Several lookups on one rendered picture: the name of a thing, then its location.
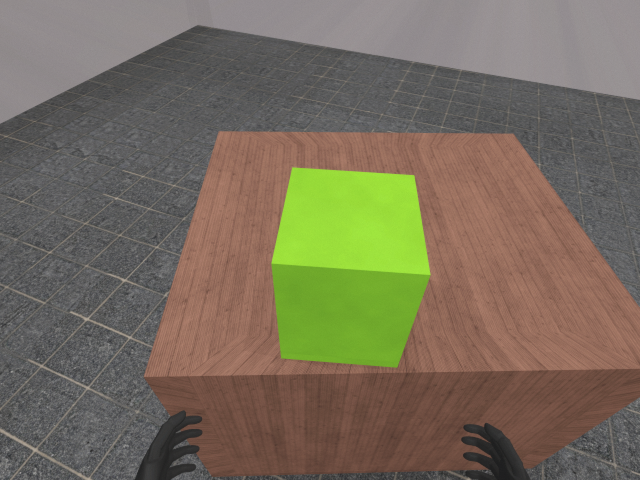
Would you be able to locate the left robot hand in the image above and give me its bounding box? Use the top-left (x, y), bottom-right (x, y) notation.
top-left (135, 410), bottom-right (202, 480)

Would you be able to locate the pedestal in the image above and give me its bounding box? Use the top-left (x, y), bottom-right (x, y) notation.
top-left (144, 131), bottom-right (640, 477)

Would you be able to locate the carton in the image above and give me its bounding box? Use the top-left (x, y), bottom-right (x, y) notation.
top-left (271, 167), bottom-right (430, 368)

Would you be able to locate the right robot hand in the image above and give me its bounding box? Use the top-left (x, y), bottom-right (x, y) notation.
top-left (461, 423), bottom-right (530, 480)

